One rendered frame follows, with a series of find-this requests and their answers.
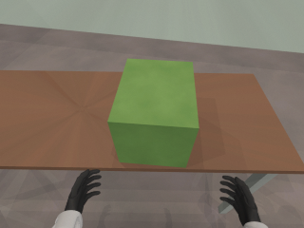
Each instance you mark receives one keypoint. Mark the carton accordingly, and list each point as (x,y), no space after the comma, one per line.
(154,117)

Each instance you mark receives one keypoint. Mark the robot right hand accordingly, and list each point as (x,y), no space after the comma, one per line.
(243,200)

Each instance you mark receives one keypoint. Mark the robot left hand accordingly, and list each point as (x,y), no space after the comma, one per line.
(78,195)

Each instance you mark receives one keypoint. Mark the table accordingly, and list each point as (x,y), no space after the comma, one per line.
(57,120)

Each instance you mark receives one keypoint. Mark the left robot forearm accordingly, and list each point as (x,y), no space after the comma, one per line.
(69,219)

